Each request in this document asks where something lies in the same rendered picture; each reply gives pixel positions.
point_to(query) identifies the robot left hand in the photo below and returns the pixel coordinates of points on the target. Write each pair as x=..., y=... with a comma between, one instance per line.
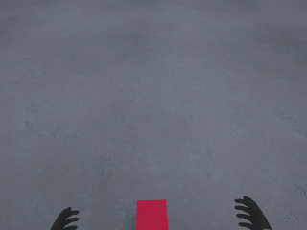
x=62, y=220

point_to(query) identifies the robot right hand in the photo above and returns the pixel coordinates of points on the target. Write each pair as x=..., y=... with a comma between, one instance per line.
x=256, y=217

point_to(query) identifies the carton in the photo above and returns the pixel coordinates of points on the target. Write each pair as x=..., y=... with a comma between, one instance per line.
x=151, y=215

